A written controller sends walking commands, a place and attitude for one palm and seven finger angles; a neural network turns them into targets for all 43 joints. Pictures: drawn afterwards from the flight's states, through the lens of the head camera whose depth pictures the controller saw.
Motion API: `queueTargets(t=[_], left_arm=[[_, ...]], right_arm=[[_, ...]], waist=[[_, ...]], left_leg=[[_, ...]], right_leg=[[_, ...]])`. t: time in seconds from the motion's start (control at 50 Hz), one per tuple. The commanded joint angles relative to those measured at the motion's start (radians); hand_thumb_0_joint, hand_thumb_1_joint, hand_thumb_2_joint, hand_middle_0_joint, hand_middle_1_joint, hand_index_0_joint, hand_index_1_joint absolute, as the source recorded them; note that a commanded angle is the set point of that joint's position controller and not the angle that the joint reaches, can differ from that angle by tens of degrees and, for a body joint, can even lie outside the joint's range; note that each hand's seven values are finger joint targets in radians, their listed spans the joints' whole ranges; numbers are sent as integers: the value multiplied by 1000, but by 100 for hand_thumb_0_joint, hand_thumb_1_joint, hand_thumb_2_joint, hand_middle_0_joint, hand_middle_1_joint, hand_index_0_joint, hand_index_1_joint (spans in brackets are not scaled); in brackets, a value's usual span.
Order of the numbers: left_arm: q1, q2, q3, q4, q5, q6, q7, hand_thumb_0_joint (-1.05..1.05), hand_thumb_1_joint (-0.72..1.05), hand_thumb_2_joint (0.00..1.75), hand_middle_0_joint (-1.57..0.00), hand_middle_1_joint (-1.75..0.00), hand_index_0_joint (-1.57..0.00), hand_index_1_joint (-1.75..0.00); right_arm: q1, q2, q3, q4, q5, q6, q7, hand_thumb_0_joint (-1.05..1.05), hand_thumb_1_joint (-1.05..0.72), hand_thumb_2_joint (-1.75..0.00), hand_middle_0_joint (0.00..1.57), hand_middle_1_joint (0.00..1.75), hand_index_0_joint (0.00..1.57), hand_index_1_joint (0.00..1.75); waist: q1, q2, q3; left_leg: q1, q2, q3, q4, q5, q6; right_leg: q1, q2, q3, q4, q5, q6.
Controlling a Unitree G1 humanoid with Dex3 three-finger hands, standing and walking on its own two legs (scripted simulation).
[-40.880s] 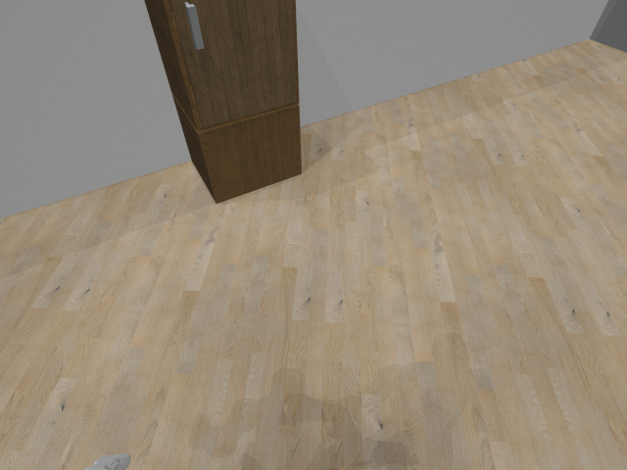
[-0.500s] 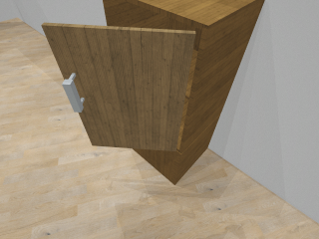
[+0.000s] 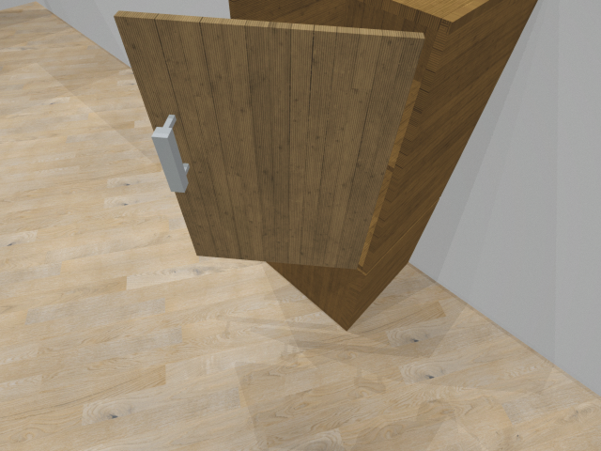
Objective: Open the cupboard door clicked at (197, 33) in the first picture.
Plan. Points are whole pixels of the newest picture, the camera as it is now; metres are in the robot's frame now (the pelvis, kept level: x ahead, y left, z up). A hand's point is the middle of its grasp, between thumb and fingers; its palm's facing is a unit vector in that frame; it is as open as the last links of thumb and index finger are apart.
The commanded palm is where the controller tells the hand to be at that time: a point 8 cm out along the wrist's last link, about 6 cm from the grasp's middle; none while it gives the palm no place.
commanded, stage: shuffle to correct the standing spot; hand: left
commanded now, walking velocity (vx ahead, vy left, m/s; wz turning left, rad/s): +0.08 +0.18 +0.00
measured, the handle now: (175, 153) +0.56 +0.27 +0.04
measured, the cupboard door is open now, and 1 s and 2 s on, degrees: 39 39 39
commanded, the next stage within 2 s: come to a stop and stand still in 0.32 s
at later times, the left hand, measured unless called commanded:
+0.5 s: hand out of the picture +0.01 +0.27 -0.18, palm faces +0.08 -0.97 -0.23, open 7.3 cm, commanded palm none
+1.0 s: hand out of the picture +0.08 +0.28 -0.17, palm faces +0.02 -0.97 -0.23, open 7.3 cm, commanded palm none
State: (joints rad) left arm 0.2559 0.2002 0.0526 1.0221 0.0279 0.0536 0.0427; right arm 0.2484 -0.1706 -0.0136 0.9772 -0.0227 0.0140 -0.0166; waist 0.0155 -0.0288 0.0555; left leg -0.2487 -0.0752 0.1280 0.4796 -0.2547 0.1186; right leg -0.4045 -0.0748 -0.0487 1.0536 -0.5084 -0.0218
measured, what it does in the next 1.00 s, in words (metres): steps to the left: right foot, then left foot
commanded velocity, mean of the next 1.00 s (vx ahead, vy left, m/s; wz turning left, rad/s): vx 0.01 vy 0.00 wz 0.00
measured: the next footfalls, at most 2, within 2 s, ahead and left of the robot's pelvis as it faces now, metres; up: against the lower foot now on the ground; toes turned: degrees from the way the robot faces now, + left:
right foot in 0.20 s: +0.02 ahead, -0.11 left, +0.00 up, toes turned -7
left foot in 0.52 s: +0.08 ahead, +0.22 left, +0.00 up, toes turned +6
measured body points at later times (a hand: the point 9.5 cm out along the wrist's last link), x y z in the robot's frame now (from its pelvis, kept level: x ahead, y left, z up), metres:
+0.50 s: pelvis +0.02 +0.08 +0.00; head +0.05 +0.09 +0.45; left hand +0.01 +0.32 -0.16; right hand +0.09 -0.18 -0.14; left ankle +0.06 +0.22 -0.73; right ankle -0.02 -0.11 -0.73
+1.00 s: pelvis +0.03 +0.10 -0.01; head +0.02 +0.08 +0.44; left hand +0.08 +0.33 -0.15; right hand +0.05 -0.15 -0.16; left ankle +0.04 +0.22 -0.73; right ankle +0.03 +0.00 -0.73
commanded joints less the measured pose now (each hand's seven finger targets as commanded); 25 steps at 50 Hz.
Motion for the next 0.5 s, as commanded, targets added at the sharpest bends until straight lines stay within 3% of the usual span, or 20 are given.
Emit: queueTargets(t=[0.0, 0.08, 0.12, 0.14, 0.16, 0.18, 0.2, 0.22, 0.24, 0.26, 0.28, 0.34, 0.38, 0.4, 0.44, 0.46, 0.48], left_arm=[[25, 44, -1, -80, 6, -20, 2, 0, 90, 90, -20, -30, -20, -30], [27, 36, 0, -89, 3, -21, 6, 0, 90, 90, -20, -30, -20, -30], [54, 42, 3, -85, 2, -30, 8, 0, 90, 90, -20, -30, -20, -30], [92, 46, 6, -74, 2, -35, 10, 0, 90, 90, -20, -30, -20, -30], [133, 80, 13, -63, 5, -45, 16, 0, 90, 90, -20, -30, -20, -30], [162, 155, 28, -60, 13, -54, 21, 0, 90, 90, -20, -30, -20, -30], [183, 212, 43, -64, 6, -58, 21, 0, 90, 90, -20, -30, -20, -30], [184, 201, 46, -63, 2, -68, 25, 0, 90, 90, -20, -30, -20, -30], [140, 182, 42, -71, 4, -73, 27, 0, 90, 90, -20, -30, -20, -30], [100, 173, 39, -82, 4, -79, 23, 0, 90, 90, -20, -30, -20, -30], [66, 172, 41, -92, 5, -84, 19, 0, 90, 90, -20, -30, -20, -30], [39, 196, 47, -101, 10, -83, 2, 0, 90, 90, -20, -30, -20, -30], [57, 222, 55, -93, 13, -73, -7, 0, 90, 90, -20, -30, -20, -30], [53, 230, 60, -93, 16, -70, -10, 0, 90, 90, -20, -30, -20, -30], [37, 225, 55, -87, 11, -52, -15, 0, 90, 90, -20, -30, -20, -30], [50, 179, 43, -88, 7, -43, -17, 0, 90, 90, -20, -30, -20, -30], [86, 101, 28, -99, -3, -33, -20, 0, 90, 90, -20, -30, -20, -30]], right_arm=[[71, -132, -29, -48, -7, -10, -12, 0, -90, -90, 20, 30, 20, 30], [95, -137, -33, -40, -7, -5, -10, 0, -90, -90, 20, 30, 20, 30], [90, -133, -33, -43, -3, -3, -6, 0, -90, -90, 20, 30, 20, 30], [74, -132, -32, -50, 1, -3, -3, 0, -90, -90, 20, 30, 20, 30], [64, -113, -28, -56, 8, -5, 1, 0, -90, -90, 20, 30, 20, 30], [57, -79, -27, -78, 14, -4, 6, 0, -90, -90, 20, 30, 20, 30], [15, -117, -40, -99, -5, 2, 11, 0, -90, -90, 20, 30, 20, 30], [-38, -122, -44, -102, -13, 11, 16, 0, -90, -90, 20, 30, 20, 30], [-33, -109, -45, -103, -10, 14, 21, 0, -90, -90, 20, 30, 20, 30], [-20, -101, -45, -95, -9, 18, 30, 0, -90, -90, 20, 30, 20, 30], [-6, -90, -46, -92, -7, 22, 38, 0, -90, -90, 20, 30, 20, 30], [-2, -64, -44, -90, 3, 19, 50, 0, -90, -90, 20, 30, 20, 30], [-24, -58, -39, -93, 9, 8, 50, 0, -90, -90, 20, 30, 20, 30], [-20, -55, -41, -94, 9, 2, 50, 0, -90, -90, 20, 30, 20, 30], [63, -60, -40, -63, 9, -11, 40, 0, -90, -90, 20, 30, 20, 30], [127, -103, -47, -39, 7, -21, 30, 0, -90, -90, 20, 30, 20, 30], [175, -196, -67, -35, -1, -31, 21, 0, -90, -90, 20, 30, 20, 30]], waist=[[-19, 91, -80], [-18, 97, -80], [2, 73, -80], [27, 56, -84], [49, -28, -75], [56, -246, -37], [74, -235, 0], [77, -193, 26], [46, -155, 43], [27, -120, 36], [8, -122, 21], [3, -158, 24], [25, -173, 16], [23, -173, 23], [-15, -171, -23], [-37, -57, -69], [-45, 211, -122]], left_leg=[[118, 282, -271, -182, 349, 124], [101, 278, -281, -175, 304, 107], [56, 264, -268, -138, 262, 81], [-5, 245, -247, -109, 176, 49], [-149, 197, -200, -35, 36, -1], [-358, 69, -81, 154, -184, -85], [-410, 55, -83, 366, -309, -117], [-412, 92, -137, 510, -278, -124], [-424, 111, -160, 589, -224, -127], [-408, 127, -160, 624, -159, -134], [-376, 134, -144, 616, -118, -142], [-252, 133, -69, 437, -74, -162], [-155, 101, -21, 282, -77, -162], [-101, 80, 7, 221, -72, -162], [64, 48, 48, 44, 35, -162], [164, 94, 1, -30, 90, -155], [245, 304, -271, -77, 282, -84]], right_leg=[[-34, -6, -36, -129, -8, 14], [45, 7, -40, -287, 29, 7], [142, 1, -40, -438, 109, 2], [236, -19, -33, -550, 193, -3], [381, -107, 65, -650, 232, -36], [470, -354, 390, -756, 231, -137], [405, -508, 509, -809, 340, -244], [330, -468, 464, -807, 449, -245], [299, -424, 390, -793, 473, -228], [267, -372, 291, -788, 471, -195], [233, -338, 214, -789, 453, -167], [141, -276, 99, -786, 387, -111], [121, -259, 90, -752, 347, -95], [100, -250, 78, -726, 339, -85], [66, -173, 19, -598, 332, -35], [50, -122, -18, -459, 300, -6], [-76, -25, -81, -283, 37, 48]])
